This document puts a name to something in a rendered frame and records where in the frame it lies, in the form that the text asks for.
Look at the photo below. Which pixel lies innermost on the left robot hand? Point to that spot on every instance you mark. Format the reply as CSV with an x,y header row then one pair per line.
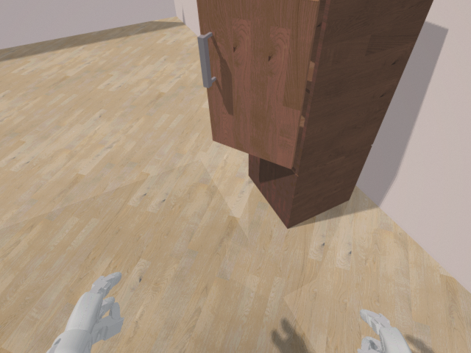
x,y
88,312

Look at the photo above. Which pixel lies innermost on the right robot hand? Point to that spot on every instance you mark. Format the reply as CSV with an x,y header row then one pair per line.
x,y
391,339

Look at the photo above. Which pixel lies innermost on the handle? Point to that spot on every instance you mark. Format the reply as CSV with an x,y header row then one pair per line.
x,y
205,60

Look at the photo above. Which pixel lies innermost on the cupboard door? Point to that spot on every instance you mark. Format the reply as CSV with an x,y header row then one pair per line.
x,y
260,54

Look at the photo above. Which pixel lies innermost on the left robot forearm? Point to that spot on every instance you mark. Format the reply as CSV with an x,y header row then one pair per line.
x,y
72,341

